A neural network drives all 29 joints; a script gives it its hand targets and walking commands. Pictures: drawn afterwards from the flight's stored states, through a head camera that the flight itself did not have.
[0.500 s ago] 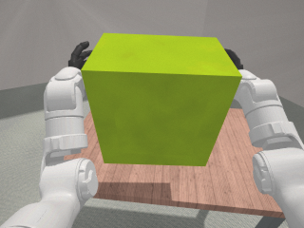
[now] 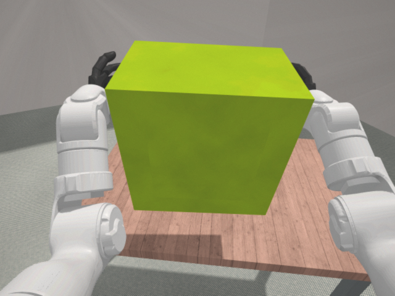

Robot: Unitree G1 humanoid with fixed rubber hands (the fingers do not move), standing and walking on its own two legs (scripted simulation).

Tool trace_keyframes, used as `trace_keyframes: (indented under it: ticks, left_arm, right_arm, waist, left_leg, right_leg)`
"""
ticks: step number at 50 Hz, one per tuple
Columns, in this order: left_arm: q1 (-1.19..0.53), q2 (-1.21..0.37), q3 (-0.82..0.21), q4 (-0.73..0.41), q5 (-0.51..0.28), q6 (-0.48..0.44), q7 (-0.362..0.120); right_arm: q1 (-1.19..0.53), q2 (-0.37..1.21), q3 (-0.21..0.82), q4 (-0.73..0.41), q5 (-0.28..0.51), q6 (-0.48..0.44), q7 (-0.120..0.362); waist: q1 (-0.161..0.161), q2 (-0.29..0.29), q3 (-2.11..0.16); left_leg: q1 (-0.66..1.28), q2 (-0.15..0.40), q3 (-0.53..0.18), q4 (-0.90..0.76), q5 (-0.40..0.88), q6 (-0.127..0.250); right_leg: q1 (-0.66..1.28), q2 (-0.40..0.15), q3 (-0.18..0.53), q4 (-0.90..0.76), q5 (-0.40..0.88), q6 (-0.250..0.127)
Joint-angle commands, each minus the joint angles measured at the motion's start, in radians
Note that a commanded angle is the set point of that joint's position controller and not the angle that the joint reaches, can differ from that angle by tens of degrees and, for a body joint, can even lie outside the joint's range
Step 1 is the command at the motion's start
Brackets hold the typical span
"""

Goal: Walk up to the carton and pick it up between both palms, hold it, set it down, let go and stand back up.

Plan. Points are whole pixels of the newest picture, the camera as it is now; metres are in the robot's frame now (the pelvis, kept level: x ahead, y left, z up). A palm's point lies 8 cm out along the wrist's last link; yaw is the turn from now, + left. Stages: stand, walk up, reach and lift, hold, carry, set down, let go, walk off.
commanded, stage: hold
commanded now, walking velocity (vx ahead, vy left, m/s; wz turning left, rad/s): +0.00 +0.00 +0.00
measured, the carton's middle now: (204, 133) +0.37 +0.01 +0.21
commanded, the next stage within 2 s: none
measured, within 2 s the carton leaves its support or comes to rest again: neither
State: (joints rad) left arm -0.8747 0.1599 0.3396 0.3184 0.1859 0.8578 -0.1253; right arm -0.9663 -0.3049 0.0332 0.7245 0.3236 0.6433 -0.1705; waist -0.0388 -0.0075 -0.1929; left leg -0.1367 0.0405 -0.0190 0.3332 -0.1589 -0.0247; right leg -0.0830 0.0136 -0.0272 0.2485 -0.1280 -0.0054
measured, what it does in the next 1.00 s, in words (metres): stands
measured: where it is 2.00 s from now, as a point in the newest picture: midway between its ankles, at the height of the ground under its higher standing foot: outside the picture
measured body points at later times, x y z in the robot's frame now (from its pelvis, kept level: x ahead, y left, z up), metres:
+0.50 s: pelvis +0.00 +0.00 +0.00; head -0.09 +0.01 +0.44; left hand +0.37 +0.19 +0.30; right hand +0.39 -0.19 +0.28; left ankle +0.02 +0.13 -0.75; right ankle +0.01 -0.12 -0.75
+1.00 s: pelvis +0.00 +0.00 +0.00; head -0.09 +0.02 +0.44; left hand +0.37 +0.20 +0.29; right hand +0.39 -0.18 +0.28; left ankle +0.02 +0.13 -0.75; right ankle +0.01 -0.12 -0.75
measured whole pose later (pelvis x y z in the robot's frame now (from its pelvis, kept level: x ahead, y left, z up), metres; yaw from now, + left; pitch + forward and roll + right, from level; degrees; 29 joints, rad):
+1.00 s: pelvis +0.00 +0.00 +0.00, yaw +0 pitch -3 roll -1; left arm -0.85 0.15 0.34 0.28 0.19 0.87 -0.12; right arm -0.96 -0.30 0.03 0.71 0.33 0.65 -0.17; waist -0.04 -0.01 -0.19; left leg -0.13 0.04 -0.02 0.33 -0.16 -0.03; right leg -0.07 0.02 -0.02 0.25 -0.13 -0.01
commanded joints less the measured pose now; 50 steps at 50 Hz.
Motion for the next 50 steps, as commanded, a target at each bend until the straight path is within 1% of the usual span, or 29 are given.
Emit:
trace_keyframes:
  ticks: [1, 4, 5, 8, 10, 11, 12, 15, 16, 17, 19, 20, 21, 22, 23, 25, 28, 29, 30, 31, 32, 33, 34, 35, 37, 38, 42, 48, 50]
  left_arm:
    - [-0.545, -0.539, -0.369, -0.096, -0.18, -0.037, -0.114]
    - [-0.544, -0.531, -0.369, -0.101, -0.174, -0.033, -0.112]
    - [-0.522, -0.523, -0.363, -0.088, -0.171, -0.03, -0.116]
    - [-0.552, -0.529, -0.374, -0.086, -0.175, -0.027, -0.122]
    - [-0.555, -0.525, -0.371, -0.11, -0.172, -0.029, -0.122]
    - [-0.556, -0.532, -0.381, -0.116, -0.182, -0.03, -0.122]
    - [-0.565, -0.536, -0.387, -0.128, -0.183, -0.033, -0.121]
    - [-0.555, -0.538, -0.395, -0.151, -0.188, -0.032, -0.119]
    - [-0.554, -0.527, -0.382, -0.155, -0.183, -0.032, -0.117]
    - [-0.534, -0.526, -0.39, -0.165, -0.18, -0.028, -0.116]
    - [-0.529, -0.522, -0.387, -0.132, -0.18, -0.025, -0.122]
    - [-0.535, -0.509, -0.363, -0.101, -0.164, -0.024, -0.123]
    - [-0.547, -0.514, -0.37, -0.107, -0.173, -0.027, -0.127]
    - [-0.528, -0.502, -0.345, -0.07, -0.154, -0.023, -0.13]
    - [-0.55, -0.507, -0.355, -0.096, -0.163, -0.028, -0.13]
    - [-0.541, -0.511, -0.355, -0.103, -0.168, -0.031, -0.127]
    - [-0.544, -0.531, -0.381, -0.104, -0.177, -0.032, -0.127]
    - [-0.549, -0.534, -0.374, -0.1, -0.175, -0.031, -0.127]
    - [-0.545, -0.531, -0.377, -0.115, -0.178, -0.032, -0.127]
    - [-0.549, -0.526, -0.373, -0.095, -0.173, -0.03, -0.127]
    - [-0.554, -0.518, -0.37, -0.095, -0.173, -0.031, -0.129]
    - [-0.544, -0.524, -0.367, -0.108, -0.169, -0.029, -0.129]
    - [-0.54, -0.53, -0.388, -0.114, -0.178, -0.027, -0.128]
    - [-0.549, -0.537, -0.402, -0.139, -0.188, -0.031, -0.126]
    - [-0.541, -0.523, -0.373, -0.114, -0.172, -0.028, -0.125]
    - [-0.544, -0.523, -0.379, -0.109, -0.171, -0.026, -0.126]
    - [-0.542, -0.525, -0.365, -0.107, -0.172, -0.031, -0.119]
    - [-0.545, -0.541, -0.389, -0.111, -0.182, -0.028, -0.12]
    - [-0.537, -0.541, -0.392, -0.142, -0.183, -0.031, -0.117]
  right_arm:
    - [-0.802, 0.572, 0.174, -0.428, 0.182, -0.075, 0.179]
    - [-0.784, 0.564, 0.163, -0.409, 0.181, -0.072, 0.179]
    - [-0.783, 0.565, 0.172, -0.421, 0.179, -0.072, 0.174]
    - [-0.788, 0.562, 0.153, -0.402, 0.171, -0.066, 0.176]
    - [-0.79, 0.572, 0.168, -0.414, 0.182, -0.066, 0.174]
    - [-0.795, 0.575, 0.167, -0.432, 0.184, -0.068, 0.174]
    - [-0.78, 0.567, 0.159, -0.409, 0.189, -0.065, 0.175]
    - [-0.782, 0.574, 0.171, -0.448, 0.189, -0.068, 0.172]
    - [-0.777, 0.582, 0.186, -0.446, 0.197, -0.068, 0.171]
    - [-0.757, 0.574, 0.184, -0.45, 0.196, -0.065, 0.17]
    - [-0.769, 0.568, 0.173, -0.453, 0.184, -0.066, 0.167]
    - [-0.765, 0.567, 0.165, -0.408, 0.172, -0.058, 0.169]
    - [-0.774, 0.579, 0.165, -0.422, 0.17, -0.06, 0.169]
    - [-0.79, 0.581, 0.17, -0.417, 0.17, -0.059, 0.17]
    - [-0.789, 0.587, 0.17, -0.411, 0.172, -0.06, 0.171]
    - [-0.807, 0.598, 0.189, -0.45, 0.189, -0.067, 0.168]
    - [-0.782, 0.571, 0.159, -0.428, 0.184, -0.064, 0.165]
    - [-0.784, 0.569, 0.162, -0.424, 0.18, -0.064, 0.167]
    - [-0.781, 0.576, 0.168, -0.441, 0.182, -0.067, 0.167]
    - [-0.776, 0.556, 0.15, -0.411, 0.174, -0.06, 0.17]
    - [-0.774, 0.564, 0.152, -0.412, 0.169, -0.059, 0.168]
    - [-0.767, 0.568, 0.16, -0.412, 0.172, -0.06, 0.168]
    - [-0.767, 0.558, 0.152, -0.425, 0.174, -0.061, 0.166]
    - [-0.769, 0.56, 0.159, -0.44, 0.183, -0.062, 0.166]
    - [-0.775, 0.556, 0.164, -0.415, 0.183, -0.058, 0.169]
    - [-0.764, 0.554, 0.154, -0.401, 0.178, -0.056, 0.171]
    - [-0.802, 0.582, 0.182, -0.439, 0.189, -0.068, 0.18]
    - [-0.77, 0.552, 0.15, -0.406, 0.176, -0.066, 0.18]
    - [-0.763, 0.559, 0.163, -0.426, 0.183, -0.066, 0.178]
  waist:
    - [0.0, 0.016, -0.281]
    - [-0.005, 0.024, -0.252]
    - [-0.001, 0.002, -0.247]
    - [-0.008, 0.022, -0.228]
    - [0.002, 0.032, -0.247]
    - [-0.009, 0.024, -0.256]
    - [-0.014, 0.048, -0.254]
    - [-0.015, 0.043, -0.282]
    - [0.0, 0.038, -0.279]
    - [-0.012, 0.034, -0.285]
    - [-0.015, 0.021, -0.265]
    - [-0.003, 0.014, -0.214]
    - [-0.007, 0.005, -0.229]
    - [0.012, -0.011, -0.208]
    - [0.007, -0.004, -0.241]
    - [0.017, -0.009, -0.266]
    - [-0.019, 0.029, -0.251]
    - [-0.009, 0.037, -0.241]
    - [-0.008, 0.028, -0.259]
    - [-0.017, 0.037, -0.227]
    - [-0.017, 0.018, -0.23]
    - [-0.008, 0.027, -0.248]
    - [-0.023, 0.043, -0.255]
    - [-0.025, 0.058, -0.273]
    - [-0.003, 0.04, -0.25]
    - [-0.016, 0.045, -0.221]
    - [0.021, 0.012, -0.265]
    - [-0.014, 0.047, -0.251]
    - [-0.011, 0.042, -0.273]
  left_leg:
    - [0.002, -0.069, 0.015, -0.035, 0.188, 0.008]
    - [0.005, -0.068, 0.019, -0.037, 0.197, 0.006]
    - [0.005, -0.072, 0.021, -0.035, 0.199, 0.009]
    - [-0.015, -0.068, 0.019, -0.046, 0.159, 0.007]
    - [-0.007, -0.075, 0.022, -0.034, 0.191, 0.004]
    - [-0.003, -0.073, 0.02, -0.035, 0.194, 0.005]
    - [0.0, -0.072, 0.017, -0.034, 0.2, -0.002]
    - [0.01, -0.074, 0.017, -0.027, 0.218, -0.004]
    - [0.011, -0.076, 0.018, -0.024, 0.232, 0.0]
    - [0.023, -0.075, 0.016, -0.023, 0.244, -0.004]
    - [0.006, -0.075, 0.016, -0.036, 0.183, 0.005]
    - [-0.014, -0.074, 0.019, -0.05, 0.151, 0.011]
    - [-0.026, -0.074, 0.021, -0.05, 0.139, 0.015]
    - [-0.033, -0.076, 0.025, -0.054, 0.136, 0.024]
    - [-0.026, -0.076, 0.022, -0.051, 0.145, 0.02]
    - [-0.009, -0.079, 0.024, -0.035, 0.191, 0.02]
    - [0.002, -0.072, 0.018, -0.037, 0.189, 0.005]
    - [-0.009, -0.071, 0.02, -0.042, 0.178, 0.005]
    - [-0.006, -0.074, 0.022, -0.036, 0.196, 0.006]
    - [-0.01, -0.072, 0.019, -0.044, 0.171, 0.0]
    - [-0.012, -0.074, 0.021, -0.046, 0.152, 0.006]
    - [-0.006, -0.072, 0.019, -0.045, 0.169, 0.006]
    - [-0.004, -0.07, 0.02, -0.041, 0.175, -0.001]
    - [-0.002, -0.072, 0.018, -0.034, 0.194, -0.006]
    - [-0.004, -0.072, 0.018, -0.04, 0.182, 0.0]
    - [-0.015, -0.07, 0.017, -0.043, 0.178, -0.001]
    - [-0.016, -0.068, 0.018, -0.041, 0.189, 0.012]
    - [0.0, -0.067, 0.018, -0.037, 0.186, -0.002]
    - [0.012, -0.068, 0.018, -0.031, 0.215, -0.004]
  right_leg:
    - [0.186, 0.068, 0.05, 0.01, 0.167, -0.007]
    - [0.177, 0.065, 0.051, 0.009, 0.178, -0.006]
    - [0.19, 0.063, 0.051, 0.007, 0.188, -0.002]
    - [0.174, 0.061, 0.051, 0.002, 0.139, -0.008]
    - [0.189, 0.057, 0.056, 0.008, 0.178, -0.003]
    - [0.19, 0.06, 0.055, 0.007, 0.185, -0.002]
    - [0.183, 0.06, 0.054, 0.011, 0.185, -0.007]
    - [0.197, 0.061, 0.053, 0.014, 0.208, -0.004]
    - [0.208, 0.059, 0.052, 0.018, 0.222, -0.001]
    - [0.212, 0.063, 0.05, 0.018, 0.239, 0.0]
    - [0.196, 0.057, 0.051, 0.005, 0.189, 0.0]
    - [0.18, 0.053, 0.052, 0.0, 0.152, -0.001]
    - [0.189, 0.051, 0.056, 0.002, 0.15, -0.002]
    - [0.185, 0.052, 0.056, -0.001, 0.144, 0.0]
    - [0.195, 0.052, 0.057, 0.004, 0.153, 0.0]
    - [0.205, 0.056, 0.055, 0.008, 0.199, 0.004]
    - [0.182, 0.059, 0.053, 0.005, 0.184, -0.006]
    - [0.182, 0.058, 0.056, 0.002, 0.16, -0.009]
    - [0.198, 0.058, 0.057, 0.006, 0.19, -0.006]
    - [0.181, 0.059, 0.054, 0.004, 0.162, -0.009]
    - [0.181, 0.055, 0.054, 0.0, 0.153, -0.004]
    - [0.197, 0.058, 0.054, 0.007, 0.171, -0.005]
    - [0.192, 0.059, 0.054, 0.009, 0.178, -0.008]
    - [0.201, 0.059, 0.055, 0.014, 0.192, -0.009]
    - [0.192, 0.06, 0.05, 0.011, 0.173, -0.008]
    - [0.185, 0.06, 0.051, 0.009, 0.168, -0.011]
    - [0.203, 0.065, 0.05, 0.014, 0.163, -0.008]
    - [0.184, 0.06, 0.056, 0.01, 0.171, -0.012]
    - [0.198, 0.066, 0.051, 0.015, 0.198, -0.011]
